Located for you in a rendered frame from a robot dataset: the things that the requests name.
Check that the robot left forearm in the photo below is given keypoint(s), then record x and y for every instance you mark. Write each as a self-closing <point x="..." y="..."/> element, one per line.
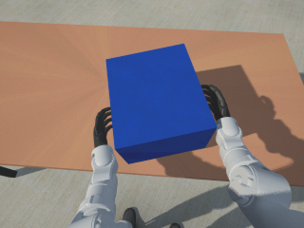
<point x="102" y="189"/>

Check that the robot right forearm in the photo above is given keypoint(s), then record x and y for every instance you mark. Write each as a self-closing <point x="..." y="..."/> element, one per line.
<point x="232" y="149"/>

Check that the right robot upper arm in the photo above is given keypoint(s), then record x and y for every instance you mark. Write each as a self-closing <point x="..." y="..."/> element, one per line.
<point x="264" y="197"/>

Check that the table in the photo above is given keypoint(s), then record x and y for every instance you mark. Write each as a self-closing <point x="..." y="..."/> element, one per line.
<point x="53" y="84"/>

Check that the robot left foot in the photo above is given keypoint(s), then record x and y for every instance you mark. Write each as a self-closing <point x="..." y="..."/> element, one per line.
<point x="130" y="216"/>

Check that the left robot upper arm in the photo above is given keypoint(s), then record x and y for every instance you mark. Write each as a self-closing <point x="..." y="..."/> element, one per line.
<point x="97" y="220"/>

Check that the right robot hand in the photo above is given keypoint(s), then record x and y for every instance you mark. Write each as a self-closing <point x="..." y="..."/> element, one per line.
<point x="217" y="102"/>

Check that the left robot hand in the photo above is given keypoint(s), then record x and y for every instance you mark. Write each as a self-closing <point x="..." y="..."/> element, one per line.
<point x="100" y="129"/>

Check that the carton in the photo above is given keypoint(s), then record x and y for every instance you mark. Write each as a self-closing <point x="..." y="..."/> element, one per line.
<point x="157" y="105"/>

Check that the left robot shin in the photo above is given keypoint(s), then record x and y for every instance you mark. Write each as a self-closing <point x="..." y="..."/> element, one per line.
<point x="125" y="221"/>

